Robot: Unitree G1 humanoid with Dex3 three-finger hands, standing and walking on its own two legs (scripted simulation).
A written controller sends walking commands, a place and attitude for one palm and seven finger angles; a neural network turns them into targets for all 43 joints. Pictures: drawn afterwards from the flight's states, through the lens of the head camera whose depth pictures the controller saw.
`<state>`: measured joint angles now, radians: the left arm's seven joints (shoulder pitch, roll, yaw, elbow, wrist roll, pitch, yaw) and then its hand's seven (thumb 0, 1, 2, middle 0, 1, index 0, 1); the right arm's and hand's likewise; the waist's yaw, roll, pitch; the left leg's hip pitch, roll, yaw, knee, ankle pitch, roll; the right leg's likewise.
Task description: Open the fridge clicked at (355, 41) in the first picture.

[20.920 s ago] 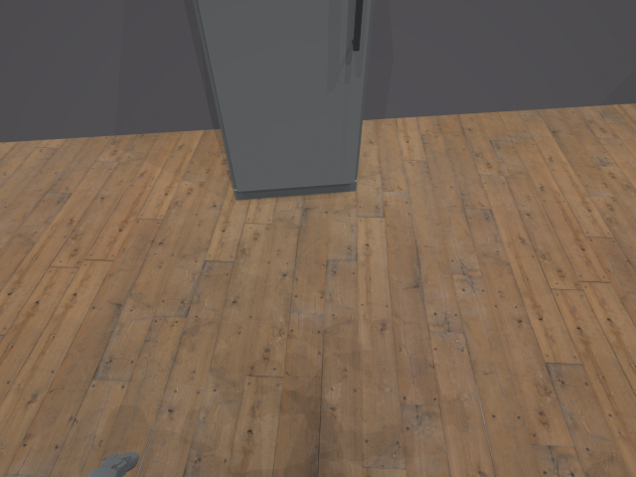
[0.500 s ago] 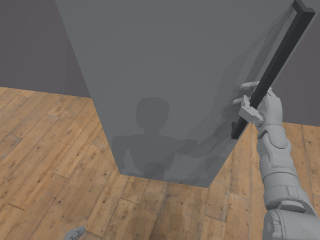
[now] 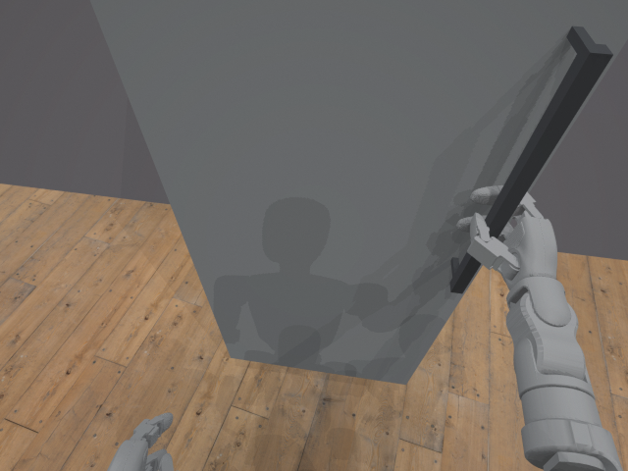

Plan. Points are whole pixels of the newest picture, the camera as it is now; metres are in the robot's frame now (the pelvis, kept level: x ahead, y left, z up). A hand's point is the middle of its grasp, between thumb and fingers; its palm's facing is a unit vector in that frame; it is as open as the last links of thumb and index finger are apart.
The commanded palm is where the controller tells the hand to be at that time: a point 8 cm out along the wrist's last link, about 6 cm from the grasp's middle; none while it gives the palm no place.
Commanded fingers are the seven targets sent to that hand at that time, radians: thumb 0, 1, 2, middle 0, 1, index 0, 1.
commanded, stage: pull the door a little, standing still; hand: right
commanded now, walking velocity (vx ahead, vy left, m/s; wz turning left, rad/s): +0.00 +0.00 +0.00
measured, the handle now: (501, 194) +0.44 -0.19 +0.14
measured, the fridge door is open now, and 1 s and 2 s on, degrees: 0 19 51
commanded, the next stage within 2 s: walk backward, drawing the door open in 0.44 s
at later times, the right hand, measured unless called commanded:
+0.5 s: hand (479, 275) +0.34 -0.15 +0.11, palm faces +0.02 +1.00 +0.01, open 5.9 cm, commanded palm +0.26 -0.20 +0.11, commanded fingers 0.00 -0.90 -0.90 0.45 1.40 0.45 1.40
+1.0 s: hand (455, 348) +0.25 -0.11 +0.10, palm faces +0.16 +0.96 -0.24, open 5.9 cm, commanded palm +0.20 -0.16 +0.11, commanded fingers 0.00 -0.90 -0.90 0.45 1.40 0.45 1.40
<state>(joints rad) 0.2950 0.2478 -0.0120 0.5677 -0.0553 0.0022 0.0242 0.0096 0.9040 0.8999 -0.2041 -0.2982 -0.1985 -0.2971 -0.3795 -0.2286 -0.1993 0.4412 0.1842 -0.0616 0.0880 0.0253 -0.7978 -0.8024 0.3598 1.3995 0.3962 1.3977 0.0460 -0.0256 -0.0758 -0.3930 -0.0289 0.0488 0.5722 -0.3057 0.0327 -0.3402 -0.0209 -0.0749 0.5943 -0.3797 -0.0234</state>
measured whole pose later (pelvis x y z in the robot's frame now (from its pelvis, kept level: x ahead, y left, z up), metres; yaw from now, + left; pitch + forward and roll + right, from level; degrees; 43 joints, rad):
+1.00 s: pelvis +0.02 +0.03 +0.01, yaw -4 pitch +3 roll -2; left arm 0.19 0.20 -0.04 0.50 0.02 0.04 0.05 0.01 0.90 0.90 -0.21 -0.30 -0.20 -0.30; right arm 0.41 -0.14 0.02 -0.30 0.04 -0.05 -0.08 -0.02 -0.67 -0.81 0.44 1.39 0.35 1.40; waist 0.01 -0.10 -0.01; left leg -0.27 -0.04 0.11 0.47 -0.25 0.11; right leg -0.25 0.03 0.06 0.62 -0.32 0.00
